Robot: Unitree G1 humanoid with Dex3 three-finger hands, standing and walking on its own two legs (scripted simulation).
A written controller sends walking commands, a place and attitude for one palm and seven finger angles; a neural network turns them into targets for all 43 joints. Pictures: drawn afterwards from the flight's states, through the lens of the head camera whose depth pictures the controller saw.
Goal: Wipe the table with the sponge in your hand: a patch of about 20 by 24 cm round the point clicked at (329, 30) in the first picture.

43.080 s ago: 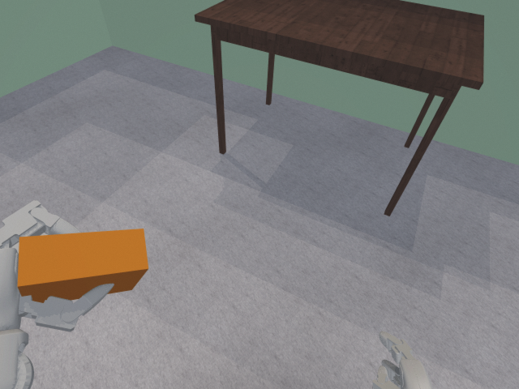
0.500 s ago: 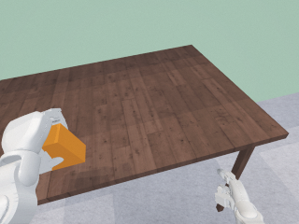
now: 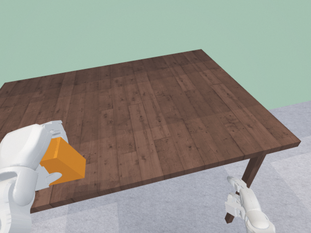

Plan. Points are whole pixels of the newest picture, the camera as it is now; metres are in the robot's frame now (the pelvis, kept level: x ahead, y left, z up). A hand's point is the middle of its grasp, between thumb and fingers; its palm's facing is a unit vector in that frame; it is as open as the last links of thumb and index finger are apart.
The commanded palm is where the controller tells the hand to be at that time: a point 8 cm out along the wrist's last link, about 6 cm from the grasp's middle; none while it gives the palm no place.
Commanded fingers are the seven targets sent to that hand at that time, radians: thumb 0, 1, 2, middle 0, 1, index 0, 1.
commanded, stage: bring the sponge back beside the body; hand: left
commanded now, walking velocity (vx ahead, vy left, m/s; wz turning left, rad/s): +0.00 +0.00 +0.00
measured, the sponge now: (55, 166) +0.19 +0.28 +0.12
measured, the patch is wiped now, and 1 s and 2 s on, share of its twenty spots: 1.00 1.00 1.00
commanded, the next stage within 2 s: step back with the hand held close in 0.24 s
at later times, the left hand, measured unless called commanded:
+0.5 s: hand (64, 147) +0.22 +0.25 +0.17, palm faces +0.33 -0.74 -0.58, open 8.9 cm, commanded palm +0.15 +0.28 +0.22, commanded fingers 0.00 0.10 1.30 -1.20 -1.60 -1.20 -1.60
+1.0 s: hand (47, 155) +0.18 +0.26 +0.18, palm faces +0.37 -0.84 -0.40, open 8.9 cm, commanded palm +0.12 +0.31 +0.22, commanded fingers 0.00 0.10 1.30 -1.20 -1.60 -1.20 -1.60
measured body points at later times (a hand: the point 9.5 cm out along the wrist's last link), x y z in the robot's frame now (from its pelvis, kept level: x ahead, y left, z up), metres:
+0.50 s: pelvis +0.00 +0.00 +0.00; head -0.01 -0.02 +0.45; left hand +0.19 +0.29 +0.20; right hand +0.23 -0.19 -0.06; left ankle +0.01 +0.11 -0.74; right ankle +0.02 -0.09 -0.74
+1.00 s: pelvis -0.04 +0.03 -0.02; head -0.02 +0.05 +0.43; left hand +0.16 +0.30 +0.21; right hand +0.12 -0.21 -0.10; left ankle +0.01 +0.11 -0.74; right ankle +0.02 -0.09 -0.74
